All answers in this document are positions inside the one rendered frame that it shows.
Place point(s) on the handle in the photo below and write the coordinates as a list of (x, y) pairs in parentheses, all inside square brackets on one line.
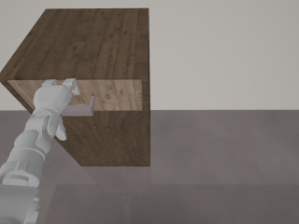
[(79, 110)]

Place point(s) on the left robot upper arm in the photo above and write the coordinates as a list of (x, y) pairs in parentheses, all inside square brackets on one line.
[(19, 204)]

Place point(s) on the cabinet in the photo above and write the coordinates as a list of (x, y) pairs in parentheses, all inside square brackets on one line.
[(92, 44)]

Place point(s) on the robot left forearm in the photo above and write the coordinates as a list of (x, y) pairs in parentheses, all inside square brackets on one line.
[(25, 161)]

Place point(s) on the left robot hand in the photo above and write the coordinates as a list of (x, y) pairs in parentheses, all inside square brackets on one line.
[(56, 97)]

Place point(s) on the drawer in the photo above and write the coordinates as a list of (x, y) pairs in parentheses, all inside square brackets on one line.
[(110, 94)]

